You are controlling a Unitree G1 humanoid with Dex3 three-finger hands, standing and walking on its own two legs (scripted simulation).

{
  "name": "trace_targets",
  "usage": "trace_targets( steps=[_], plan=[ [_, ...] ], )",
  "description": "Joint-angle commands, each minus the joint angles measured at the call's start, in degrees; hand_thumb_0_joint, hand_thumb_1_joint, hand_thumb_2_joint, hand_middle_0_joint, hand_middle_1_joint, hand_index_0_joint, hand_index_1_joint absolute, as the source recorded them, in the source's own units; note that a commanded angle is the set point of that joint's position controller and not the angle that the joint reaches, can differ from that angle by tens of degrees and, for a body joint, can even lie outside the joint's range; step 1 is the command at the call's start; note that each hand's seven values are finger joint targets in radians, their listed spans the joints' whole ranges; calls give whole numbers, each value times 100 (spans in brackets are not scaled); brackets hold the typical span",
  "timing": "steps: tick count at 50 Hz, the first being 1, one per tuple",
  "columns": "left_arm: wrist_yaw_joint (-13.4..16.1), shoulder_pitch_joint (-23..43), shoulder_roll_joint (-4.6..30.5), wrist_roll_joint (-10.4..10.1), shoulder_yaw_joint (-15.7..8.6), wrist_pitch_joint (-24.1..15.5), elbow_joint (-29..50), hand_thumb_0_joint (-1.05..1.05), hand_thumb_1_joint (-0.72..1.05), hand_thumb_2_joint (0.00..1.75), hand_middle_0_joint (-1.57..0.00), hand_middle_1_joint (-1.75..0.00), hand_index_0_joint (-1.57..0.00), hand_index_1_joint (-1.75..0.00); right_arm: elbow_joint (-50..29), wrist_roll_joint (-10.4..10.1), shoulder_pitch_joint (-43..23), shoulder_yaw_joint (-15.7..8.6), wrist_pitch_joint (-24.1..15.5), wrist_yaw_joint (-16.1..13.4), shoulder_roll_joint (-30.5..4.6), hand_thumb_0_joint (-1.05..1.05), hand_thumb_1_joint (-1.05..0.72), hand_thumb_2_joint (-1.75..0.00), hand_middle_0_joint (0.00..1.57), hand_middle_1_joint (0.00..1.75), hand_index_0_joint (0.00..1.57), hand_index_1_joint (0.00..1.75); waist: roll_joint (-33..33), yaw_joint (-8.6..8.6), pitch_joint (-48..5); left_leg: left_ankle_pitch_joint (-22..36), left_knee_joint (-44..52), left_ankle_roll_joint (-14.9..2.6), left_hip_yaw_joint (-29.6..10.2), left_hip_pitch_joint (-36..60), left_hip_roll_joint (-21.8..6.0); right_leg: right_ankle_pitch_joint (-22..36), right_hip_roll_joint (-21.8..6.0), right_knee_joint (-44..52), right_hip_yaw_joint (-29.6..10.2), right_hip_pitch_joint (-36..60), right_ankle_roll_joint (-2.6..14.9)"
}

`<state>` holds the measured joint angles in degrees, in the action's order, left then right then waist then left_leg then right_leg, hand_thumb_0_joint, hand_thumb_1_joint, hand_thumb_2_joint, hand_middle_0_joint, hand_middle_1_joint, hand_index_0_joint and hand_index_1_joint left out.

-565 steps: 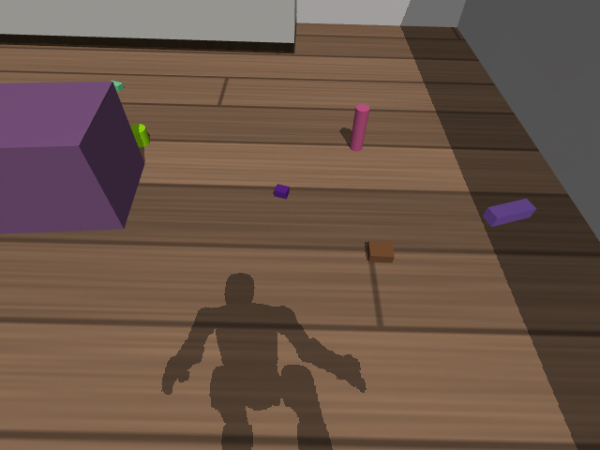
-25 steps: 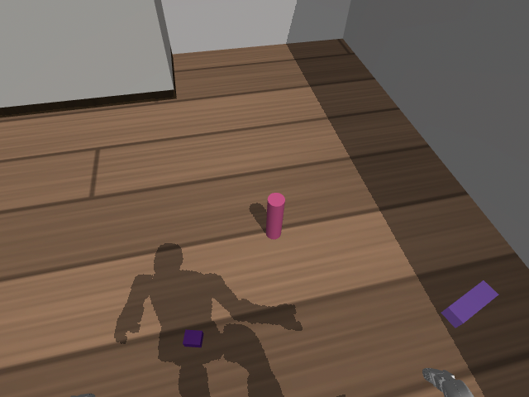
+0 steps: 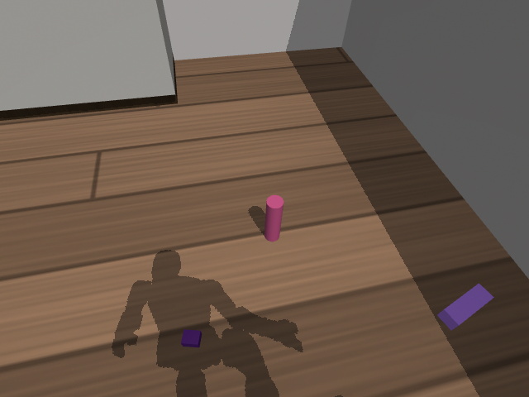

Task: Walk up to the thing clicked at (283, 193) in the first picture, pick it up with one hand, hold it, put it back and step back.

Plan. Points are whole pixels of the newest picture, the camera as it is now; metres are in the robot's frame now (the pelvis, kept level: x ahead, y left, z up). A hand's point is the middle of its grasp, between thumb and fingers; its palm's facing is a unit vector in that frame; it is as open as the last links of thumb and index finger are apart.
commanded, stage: walk up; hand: left
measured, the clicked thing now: (191, 338) +0.41 +0.24 -0.76
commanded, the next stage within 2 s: stand in 0.40 s
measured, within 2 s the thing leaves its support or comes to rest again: neither
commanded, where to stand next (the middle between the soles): +0.03 +0.01 m, yaw -1 degrees
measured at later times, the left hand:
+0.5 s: hand out of the picture +0.07 +0.25 -0.16, palm faces +0.00 -0.94 -0.33, open 7.4 cm
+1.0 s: hand out of the picture +0.10 +0.26 -0.15, palm faces -0.04 -0.94 -0.35, open 7.4 cm
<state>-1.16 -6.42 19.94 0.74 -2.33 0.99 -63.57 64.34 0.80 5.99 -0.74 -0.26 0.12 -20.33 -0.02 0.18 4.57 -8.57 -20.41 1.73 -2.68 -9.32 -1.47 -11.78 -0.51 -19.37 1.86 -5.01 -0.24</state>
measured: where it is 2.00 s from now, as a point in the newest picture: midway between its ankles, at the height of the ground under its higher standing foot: outside the picture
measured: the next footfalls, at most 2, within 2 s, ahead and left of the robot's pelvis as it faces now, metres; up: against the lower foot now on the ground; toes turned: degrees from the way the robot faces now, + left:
none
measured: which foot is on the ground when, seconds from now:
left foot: down 0.00-1.00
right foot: down 0.00-1.00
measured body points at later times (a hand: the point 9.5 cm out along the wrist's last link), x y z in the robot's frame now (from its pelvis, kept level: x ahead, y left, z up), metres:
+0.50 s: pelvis +0.00 +0.00 +0.00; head +0.01 +0.00 +0.45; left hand +0.07 +0.30 -0.13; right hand +0.08 -0.30 -0.13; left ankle +0.03 +0.14 -0.75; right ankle -0.01 -0.12 -0.75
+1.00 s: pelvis +0.02 +0.00 +0.00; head +0.03 +0.00 +0.45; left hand +0.10 +0.31 -0.13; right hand +0.09 -0.30 -0.13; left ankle +0.03 +0.14 -0.75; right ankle -0.01 -0.12 -0.75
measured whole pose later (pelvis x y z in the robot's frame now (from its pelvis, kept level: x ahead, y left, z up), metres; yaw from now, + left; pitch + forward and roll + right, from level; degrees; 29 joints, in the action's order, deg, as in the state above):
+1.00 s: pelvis +0.02 +0.00 +0.00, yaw -1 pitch -2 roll +0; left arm -0.3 -6.5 20.4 0.7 0.0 -0.9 -63.8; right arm 64.4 0.8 6.7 0.1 -0.4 0.5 -20.3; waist 0.1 0.0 3.3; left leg -9.3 -19.0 1.4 -1.8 -8.1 -0.9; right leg -12.6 -1.2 -18.5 1.1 -4.3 -0.8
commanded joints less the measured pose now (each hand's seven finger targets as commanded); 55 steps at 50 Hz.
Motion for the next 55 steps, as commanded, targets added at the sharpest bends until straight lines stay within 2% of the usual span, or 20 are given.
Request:
trace_targets(
  steps=[1, 3, 9, 12, 19, 20, 21, 22, 26, 30, 34, 39, 44, 48, 51, 53, 55],
  plan=[
    [63, 199, 1240, -28, -254, -105, 387, 0, 90, 90, -20, -30, -20, -30, -403, -25, -308, -209, -162, -99, -1233, 0, -90, -90, 20, 30, 20, 30, 83, 10, -556, 365, 349, -316, -494, 30, -519, 183, -618, 398, -556, -2, 217],
    [54, 167, 1244, -19, -247, -105, 384, 0, 90, 90, -20, -30, -20, -30, -403, -18, -299, -212, -173, -96, -1252, 0, -90, -90, 20, 30, 20, 30, 128, 18, -578, 263, 390, -333, -527, -41, -514, 207, -605, 347, -541, 56, 205],
    [63, 95, 1227, -30, -260, -107, 375, 0, 90, 90, -20, -30, -20, -30, -422, -37, -254, -203, -177, -98, -1228, 0, -90, -90, 20, 30, 20, 30, 55, 30, -593, 479, 298, -342, -522, 30, -521, 271, -608, 341, -532, -21, 200],
    [65, 182, 1235, -11, -264, -109, 409, 0, 90, 90, -20, -30, -20, -30, -408, -41, -179, -216, -168, -105, -1245, 0, -90, -90, 20, 30, 20, 30, -19, -29, -546, 355, 300, -339, -532, -66, -494, 157, -626, 383, -551, -33, 227],
    [60, 201, 1227, -23, -268, -122, 442, 0, 90, 90, -20, -30, -20, -30, -438, -36, -170, -180, -189, -92, -1228, 0, -90, -90, 20, 30, 20, 30, 4, -22, -509, 431, 314, -309, -564, -145, -478, 209, -628, 352, -530, -28, 208],
    [73, 78, 1154, -9, -143, -180, 375, 0, 90, 90, -20, -30, -20, -30, -391, -12, -194, -147, -174, -72, -1177, 0, -90, -90, 20, 30, 20, 30, 148, 23, -604, 253, 323, -275, -473, 147, -524, -70, -727, 528, -633, -117, 194],
    [81, 130, 1200, 5, -144, -209, 362, 0, 90, 90, -20, -30, -20, -30, -389, -2, -160, -145, -157, -63, -1149, 0, -90, -90, 20, 30, 20, 30, 73, -38, -515, 125, 333, -273, -484, 113, -489, -153, -721, 585, -657, -205, 190],
    [88, 186, 1249, 11, -145, -233, 384, 0, 90, 90, -20, -30, -20, -30, -387, 1, -119, -142, -157, -59, -1148, 0, -90, -90, 20, 30, 20, 30, 28, -50, -555, 289, 323, -262, -480, 161, -516, -44, -740, 566, -667, -179, 187],
    [105, 175, 1283, -13, -106, -258, 337, 0, 90, 90, -20, -30, -20, -30, -368, -7, -86, -135, -141, -37, -1181, 0, -90, -90, 20, 30, 20, 30, -14, -46, -348, 200, 393, -271, -481, 81, -495, -122, -707, 598, -636, -258, 156],
    [118, 115, 1282, -33, -79, -296, 322, 0, 90, 90, -20, -30, -20, -30, -385, -16, -110, -141, -167, -37, -1196, 0, -90, -90, 20, 30, 20, 30, -38, -16, -617, 908, 322, -266, -432, 258, -543, 650, -719, 446, -590, -2, 155],
    [136, 66, 1268, -33, -47, -304, 301, 0, 90, 90, -20, -30, -20, -30, -376, -27, -122, -143, -168, -48, -1212, 0, -90, -90, 20, 30, 20, 30, -38, 1, -709, 1153, 279, -268, -399, 346, -570, 982, -721, 375, -536, 120, 123],
    [144, 68, 1253, -35, -19, -288, 278, 0, 90, 90, -20, -30, -20, -30, -351, -32, -125, -128, -163, -52, -1217, 0, -90, -90, 20, 30, 20, 30, -3, 0, -614, 1087, 327, -252, -398, 367, -590, 857, -705, 384, -533, 42, 114],
    [150, 118, 1274, -27, -20, -267, 271, 0, 90, 90, -20, -30, -20, -30, -349, -16, -121, -123, -134, -54, -1194, 0, -90, -90, 20, 30, 20, 30, 2, -9, -486, 712, 432, -226, -396, 203, -553, 479, -688, 426, -543, -11, 118],
    [153, 61, 1285, -21, -9, -280, 260, 0, 90, 90, -20, -30, -20, -30, -339, -28, -120, -128, -145, -57, -1209, 0, -90, -90, 20, 30, 20, 30, -6, -2, -634, 1077, 348, -231, -377, 351, -565, 836, -703, 377, -522, 65, 112],
    [159, 86, 1297, -42, -7, -293, 265, 0, 90, 90, -20, -30, -20, -30, -339, -40, -127, -116, -153, -57, -1202, 0, -90, -90, 20, 30, 20, 30, -23, -6, -757, 1469, 271, -256, -355, 453, -595, 1308, -730, 304, -511, 203, 107],
    [164, 93, 1272, -35, 0, -288, 274, 0, 90, 90, -20, -30, -20, -30, -335, -42, -105, -118, -150, -69, -1221, 0, -90, -90, 20, 30, 20, 30, -20, -19, -758, 1418, 262, -255, -333, 470, -590, 1317, -743, 324, -530, 191, 108],
    [166, 105, 1295, -31, -11, -274, 273, 0, 90, 90, -20, -30, -20, -30, -336, -37, -129, -115, -142, -72, -1220, 0, -90, -90, 20, 30, 20, 30, 0, -21, -650, 1176, 335, -245, -331, 410, -570, 1058, -719, 364, -531, 114, 105]
  ],
)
